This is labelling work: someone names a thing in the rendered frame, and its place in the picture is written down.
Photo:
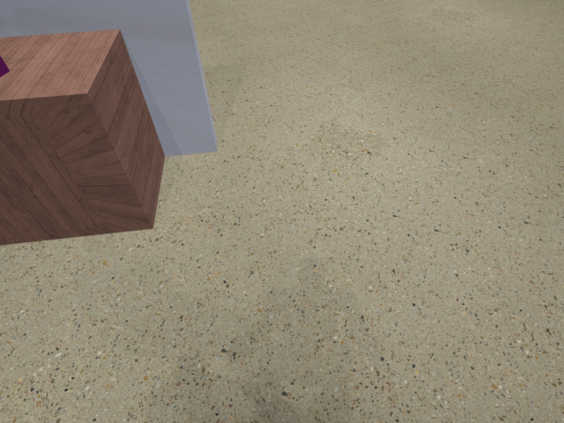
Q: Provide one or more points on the pedestal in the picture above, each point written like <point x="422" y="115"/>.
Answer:
<point x="79" y="153"/>

